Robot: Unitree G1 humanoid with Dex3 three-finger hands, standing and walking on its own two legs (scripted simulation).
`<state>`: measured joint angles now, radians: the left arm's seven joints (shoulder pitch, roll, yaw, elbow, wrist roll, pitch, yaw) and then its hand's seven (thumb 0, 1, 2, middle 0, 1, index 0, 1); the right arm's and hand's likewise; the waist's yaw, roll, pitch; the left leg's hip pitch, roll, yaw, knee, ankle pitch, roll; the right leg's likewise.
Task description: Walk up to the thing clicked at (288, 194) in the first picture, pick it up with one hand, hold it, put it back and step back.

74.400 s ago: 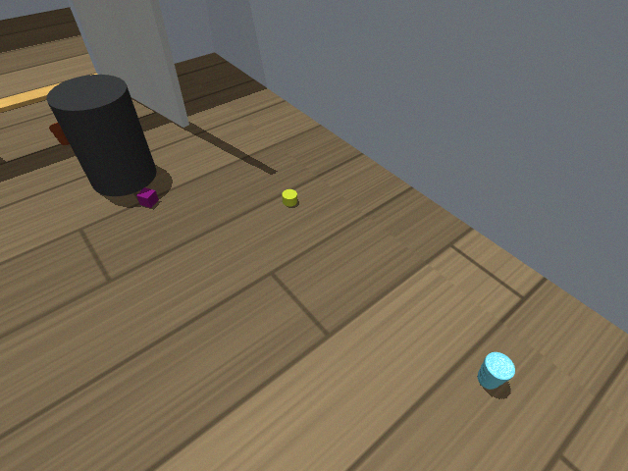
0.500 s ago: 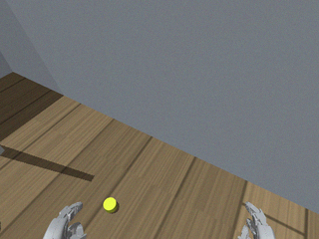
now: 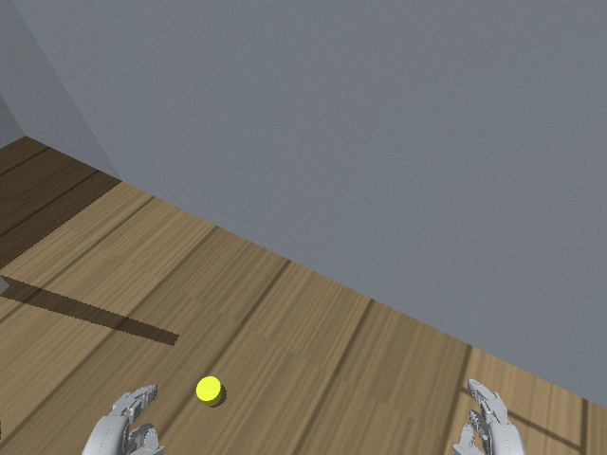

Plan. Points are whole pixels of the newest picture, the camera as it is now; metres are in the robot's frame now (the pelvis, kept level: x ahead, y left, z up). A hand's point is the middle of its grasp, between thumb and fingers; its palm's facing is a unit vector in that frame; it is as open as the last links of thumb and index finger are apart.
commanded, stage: home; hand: left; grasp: from above
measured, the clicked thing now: (209, 391) +0.45 +0.26 -0.69
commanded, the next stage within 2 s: stand in 0.72 s
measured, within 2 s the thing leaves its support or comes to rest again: neither
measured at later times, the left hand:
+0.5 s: hand out of the picture +0.16 +0.18 -0.04, palm faces +0.04 -0.98 -0.20, open 7.4 cm
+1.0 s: hand out of the picture +0.14 +0.22 -0.09, palm faces +0.01 -0.94 -0.33, open 7.4 cm
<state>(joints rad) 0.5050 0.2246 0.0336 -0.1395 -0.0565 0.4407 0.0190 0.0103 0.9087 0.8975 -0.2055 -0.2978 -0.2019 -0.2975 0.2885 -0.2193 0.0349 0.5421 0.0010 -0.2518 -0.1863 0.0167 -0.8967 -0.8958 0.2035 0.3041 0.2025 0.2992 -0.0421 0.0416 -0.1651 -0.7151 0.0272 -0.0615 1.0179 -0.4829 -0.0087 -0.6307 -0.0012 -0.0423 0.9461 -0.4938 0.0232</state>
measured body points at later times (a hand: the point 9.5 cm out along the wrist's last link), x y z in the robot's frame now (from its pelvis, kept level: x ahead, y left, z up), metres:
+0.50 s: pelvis +0.00 +0.00 +0.00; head +0.01 +0.02 +0.45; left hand +0.16 +0.24 -0.03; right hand +0.15 -0.24 -0.06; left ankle +0.01 +0.12 -0.68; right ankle -0.01 -0.14 -0.68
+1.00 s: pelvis -0.02 +0.00 +0.02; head +0.01 +0.01 +0.47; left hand +0.14 +0.27 -0.06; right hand +0.12 -0.26 -0.09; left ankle +0.01 +0.12 -0.68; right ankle -0.01 -0.14 -0.68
